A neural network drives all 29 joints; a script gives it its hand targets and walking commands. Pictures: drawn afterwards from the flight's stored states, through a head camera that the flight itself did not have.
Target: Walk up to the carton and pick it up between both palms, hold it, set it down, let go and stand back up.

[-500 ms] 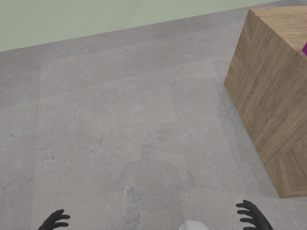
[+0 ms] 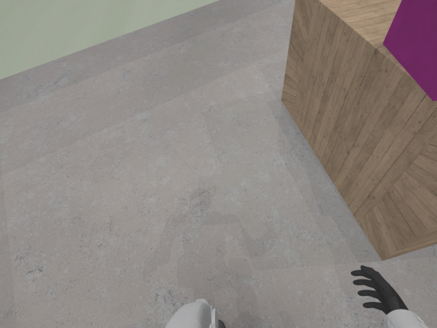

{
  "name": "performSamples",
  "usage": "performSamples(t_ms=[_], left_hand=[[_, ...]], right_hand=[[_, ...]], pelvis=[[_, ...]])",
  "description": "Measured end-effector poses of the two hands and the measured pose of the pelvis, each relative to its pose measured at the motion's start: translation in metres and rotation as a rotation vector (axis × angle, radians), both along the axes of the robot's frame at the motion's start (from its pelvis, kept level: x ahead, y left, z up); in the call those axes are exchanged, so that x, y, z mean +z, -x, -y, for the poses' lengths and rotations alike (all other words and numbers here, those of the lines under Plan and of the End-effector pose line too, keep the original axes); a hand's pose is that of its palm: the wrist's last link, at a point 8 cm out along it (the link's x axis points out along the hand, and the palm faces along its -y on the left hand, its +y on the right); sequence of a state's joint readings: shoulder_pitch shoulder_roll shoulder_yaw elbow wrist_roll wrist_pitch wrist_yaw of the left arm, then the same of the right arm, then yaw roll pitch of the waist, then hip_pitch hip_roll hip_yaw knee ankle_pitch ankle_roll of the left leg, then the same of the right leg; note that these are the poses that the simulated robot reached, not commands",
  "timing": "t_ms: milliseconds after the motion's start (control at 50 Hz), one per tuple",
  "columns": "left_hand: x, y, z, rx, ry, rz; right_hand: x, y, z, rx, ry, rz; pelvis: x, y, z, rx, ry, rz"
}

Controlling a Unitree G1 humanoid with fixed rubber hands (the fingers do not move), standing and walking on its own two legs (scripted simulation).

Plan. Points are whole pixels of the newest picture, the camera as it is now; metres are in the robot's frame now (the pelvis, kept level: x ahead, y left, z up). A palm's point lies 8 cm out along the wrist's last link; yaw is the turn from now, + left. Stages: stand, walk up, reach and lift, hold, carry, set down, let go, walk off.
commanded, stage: walk up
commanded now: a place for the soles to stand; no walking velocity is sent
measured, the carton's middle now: out of the picture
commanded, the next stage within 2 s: none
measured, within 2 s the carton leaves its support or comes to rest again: neither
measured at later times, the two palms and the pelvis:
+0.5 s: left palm (102, 257) +0.26 +0.29 -0.10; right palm (397, 273) +0.22 -0.32 -0.10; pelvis +0.14 +0.00 -0.01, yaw -13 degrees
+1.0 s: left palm (115, 180) +0.46 +0.31 -0.11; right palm (367, 249) +0.26 -0.26 -0.07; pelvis +0.29 +0.05 +0.00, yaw -26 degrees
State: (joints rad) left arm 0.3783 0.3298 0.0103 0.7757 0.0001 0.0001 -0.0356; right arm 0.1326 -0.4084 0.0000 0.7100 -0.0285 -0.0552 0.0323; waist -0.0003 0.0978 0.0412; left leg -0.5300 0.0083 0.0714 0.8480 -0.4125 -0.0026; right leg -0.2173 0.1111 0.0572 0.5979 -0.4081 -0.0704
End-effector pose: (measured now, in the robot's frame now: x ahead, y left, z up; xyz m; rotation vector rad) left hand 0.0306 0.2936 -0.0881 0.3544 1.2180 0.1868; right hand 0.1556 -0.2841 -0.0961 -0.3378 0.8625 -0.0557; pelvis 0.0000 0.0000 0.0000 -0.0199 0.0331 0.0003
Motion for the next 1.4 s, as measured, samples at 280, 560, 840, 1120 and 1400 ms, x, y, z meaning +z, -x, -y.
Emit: performSamples(t_ms=[280, 560, 840, 1120, 1400], left_hand=[[-0.017, -0.132, -0.016, -0.158, 0.067, 0.072], [-0.002, -0.246, 0.009, -0.286, -0.026, 0.077], [-0.016, -0.359, -0.024, -0.395, -0.032, 0.07], [-0.028, -0.477, -0.002, -0.556, 0.043, 0.059], [-0.027, -0.567, 0.042, -0.635, -0.032, 0.076]], right_hand=[[0.038, -0.041, 0.011, -0.116, 0.102, 0.046], [-0.019, -0.071, 0.027, -0.254, -0.036, -0.02], [-0.012, -0.102, -0.016, -0.378, 0.012, -0.032], [0.02, -0.103, -0.022, -0.563, 0.1, -0.115], [-0.028, -0.132, -0.021, -0.682, -0.01, -0.181]], pelvis=[[0.001, -0.082, -0.015, -0.112, -0.002, 0.103], [-0.014, -0.158, 0.002, -0.256, -0.002, 0.086], [-0.016, -0.238, -0.048, -0.376, 0.036, 0.07], [-0.006, -0.316, -0.054, -0.521, 0.042, 0.089], [-0.023, -0.381, -0.032, -0.634, 0.038, 0.07]])
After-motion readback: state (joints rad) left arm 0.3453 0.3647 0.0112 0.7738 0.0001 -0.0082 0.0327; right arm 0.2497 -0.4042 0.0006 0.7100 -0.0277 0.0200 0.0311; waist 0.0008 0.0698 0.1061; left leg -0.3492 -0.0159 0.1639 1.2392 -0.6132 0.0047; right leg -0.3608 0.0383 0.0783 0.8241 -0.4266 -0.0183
